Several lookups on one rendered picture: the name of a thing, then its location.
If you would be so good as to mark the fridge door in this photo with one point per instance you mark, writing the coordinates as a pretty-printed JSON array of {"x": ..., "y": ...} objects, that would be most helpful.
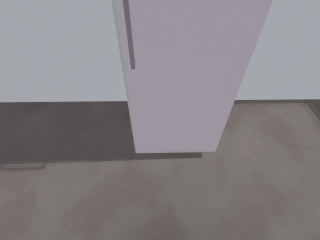
[{"x": 190, "y": 60}]

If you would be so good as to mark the handle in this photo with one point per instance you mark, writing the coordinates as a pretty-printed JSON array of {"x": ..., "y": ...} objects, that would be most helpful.
[{"x": 127, "y": 16}]

